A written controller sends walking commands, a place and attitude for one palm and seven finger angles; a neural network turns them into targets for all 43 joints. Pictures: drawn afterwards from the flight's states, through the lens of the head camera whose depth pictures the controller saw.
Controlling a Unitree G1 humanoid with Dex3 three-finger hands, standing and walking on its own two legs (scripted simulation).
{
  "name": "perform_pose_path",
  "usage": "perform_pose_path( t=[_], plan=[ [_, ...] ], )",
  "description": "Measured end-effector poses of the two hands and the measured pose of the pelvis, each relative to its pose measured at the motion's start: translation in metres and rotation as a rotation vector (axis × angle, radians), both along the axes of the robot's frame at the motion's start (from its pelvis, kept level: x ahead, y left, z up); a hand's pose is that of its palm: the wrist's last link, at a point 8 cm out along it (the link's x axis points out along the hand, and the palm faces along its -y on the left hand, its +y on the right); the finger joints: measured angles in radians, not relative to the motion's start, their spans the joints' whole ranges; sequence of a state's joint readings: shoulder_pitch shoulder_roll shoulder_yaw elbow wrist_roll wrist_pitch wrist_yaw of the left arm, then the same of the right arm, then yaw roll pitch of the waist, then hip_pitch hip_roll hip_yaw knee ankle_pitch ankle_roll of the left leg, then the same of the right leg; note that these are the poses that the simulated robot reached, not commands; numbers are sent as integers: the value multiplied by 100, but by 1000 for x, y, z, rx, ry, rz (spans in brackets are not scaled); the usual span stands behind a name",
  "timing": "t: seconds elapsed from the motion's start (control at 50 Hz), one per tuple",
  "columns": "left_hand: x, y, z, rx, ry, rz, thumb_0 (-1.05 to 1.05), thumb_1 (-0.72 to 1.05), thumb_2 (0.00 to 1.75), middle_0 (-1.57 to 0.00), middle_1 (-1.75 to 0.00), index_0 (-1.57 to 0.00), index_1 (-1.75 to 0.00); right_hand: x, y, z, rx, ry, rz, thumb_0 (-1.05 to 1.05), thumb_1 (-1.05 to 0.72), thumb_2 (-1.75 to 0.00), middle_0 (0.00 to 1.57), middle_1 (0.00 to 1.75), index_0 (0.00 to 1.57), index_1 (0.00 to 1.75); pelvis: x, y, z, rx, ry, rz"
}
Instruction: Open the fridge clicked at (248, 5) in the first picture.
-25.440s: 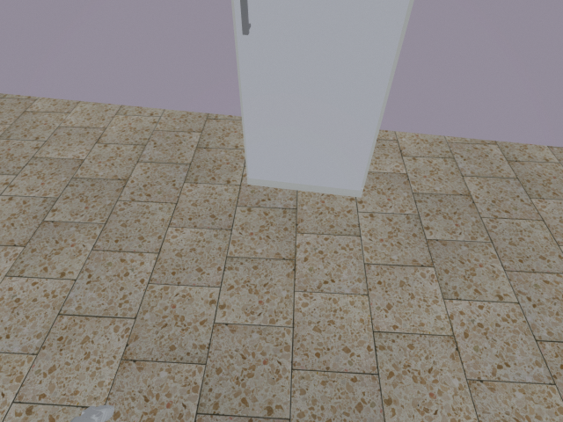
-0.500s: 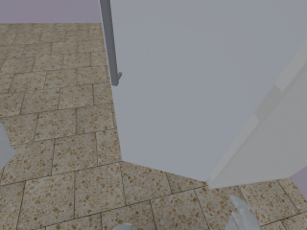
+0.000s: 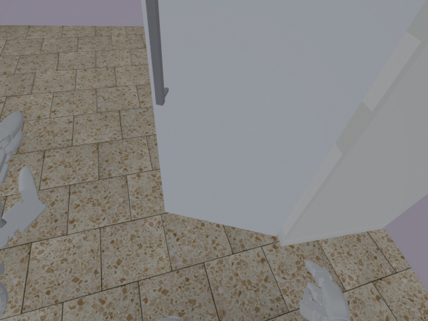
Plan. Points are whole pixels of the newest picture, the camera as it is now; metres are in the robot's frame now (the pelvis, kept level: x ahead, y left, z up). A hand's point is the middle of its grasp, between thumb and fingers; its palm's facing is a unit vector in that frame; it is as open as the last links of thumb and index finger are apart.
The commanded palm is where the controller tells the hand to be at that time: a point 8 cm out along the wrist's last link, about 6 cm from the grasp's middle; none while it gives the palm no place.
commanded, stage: step back with the hand held close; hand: left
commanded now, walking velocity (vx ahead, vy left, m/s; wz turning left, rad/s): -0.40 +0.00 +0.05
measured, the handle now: (157, 16) +0.63 +0.22 +0.25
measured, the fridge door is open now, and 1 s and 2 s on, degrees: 67 67 67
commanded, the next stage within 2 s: stop stepping back and stand still in 0.06 s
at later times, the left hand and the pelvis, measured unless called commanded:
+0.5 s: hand out of the picture +0.09 +0.29 +0.17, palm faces +0.54 -0.78 -0.31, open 7.4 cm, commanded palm +0.02 +0.32 +0.19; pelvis -0.10 +0.01 +0.00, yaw +2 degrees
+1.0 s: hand out of the picture +0.08 +0.29 +0.14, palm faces +0.46 -0.77 -0.43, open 7.4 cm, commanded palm none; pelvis -0.12 +0.01 +0.00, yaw +3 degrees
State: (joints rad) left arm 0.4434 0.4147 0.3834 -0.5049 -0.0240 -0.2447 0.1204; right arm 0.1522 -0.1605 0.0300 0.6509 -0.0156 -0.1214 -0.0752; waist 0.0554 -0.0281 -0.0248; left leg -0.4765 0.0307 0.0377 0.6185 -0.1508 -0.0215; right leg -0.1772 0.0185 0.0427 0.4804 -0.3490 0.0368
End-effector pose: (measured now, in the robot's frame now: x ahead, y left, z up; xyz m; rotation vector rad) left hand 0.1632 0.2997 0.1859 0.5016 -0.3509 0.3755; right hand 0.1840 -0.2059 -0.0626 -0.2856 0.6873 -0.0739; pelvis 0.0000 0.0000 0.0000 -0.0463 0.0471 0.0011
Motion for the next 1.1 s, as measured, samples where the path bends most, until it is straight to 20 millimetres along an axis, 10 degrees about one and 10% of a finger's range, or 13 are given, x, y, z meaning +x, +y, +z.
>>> perform_pose_path(
  t=[0.2, 0.36, 0.46, 0.68, 0.96, 1.02, 1.1],
  plan=[
    [-35, -7, 8, 56, 112, -118, 2, 89, 90, -21, -30, -21, -31, -75, -28, 29, -43, -44, -96, 1, -90, -90, 20, 30, 21, 30, -54, 0, 12, -26, -10, -23],
    [-111, 0, 13, 74, 108, 23, 2, 89, 90, -21, -30, -22, -31, -136, -49, 5, -66, 53, -104, 1, -90, -90, 20, 30, 20, 30, -92, -4, 7, 33, -24, -20],
    [-121, 16, -3, -71, 17, 135, 2, 89, 90, -21, -30, -21, -31, -164, -46, -4, -83, 74, -119, 1, -90, -90, 20, 30, 20, 30, -99, 5, 5, 32, -36, 15],
    [-130, 3, 12, 54, 32, 33, 2, 89, 90, -21, -30, -21, -31, -176, -5, -6, 53, -14, -80, 1, -90, -90, 20, 30, 20, 30, -124, 2, 4, 37, -59, 26],
    [-141, 26, -9, -36, 61, 156, 2, 89, 90, -21, -30, -21, -31, -156, -16, -15, -8, 37, -62, 1, -90, -90, 20, 30, 20, 30, -115, 14, 1, 44, -77, 40],
    [-119, 28, -56, -73, 279, 116, 1, 89, 90, -20, -30, -20, -30, -144, -17, -21, 21, 54, -3, 1, -90, -90, 20, 30, 20, 30, -117, 15, 0, 45, -49, 55],
    [-116, 15, -175, -227, 812, 96, 1, 90, 90, -19, -30, -20, -30, -140, -25, -37, 26, 138, 9, 1, -90, -90, 20, 30, 20, 30, -124, 16, -3, 46, -36, 63]
  ],
)
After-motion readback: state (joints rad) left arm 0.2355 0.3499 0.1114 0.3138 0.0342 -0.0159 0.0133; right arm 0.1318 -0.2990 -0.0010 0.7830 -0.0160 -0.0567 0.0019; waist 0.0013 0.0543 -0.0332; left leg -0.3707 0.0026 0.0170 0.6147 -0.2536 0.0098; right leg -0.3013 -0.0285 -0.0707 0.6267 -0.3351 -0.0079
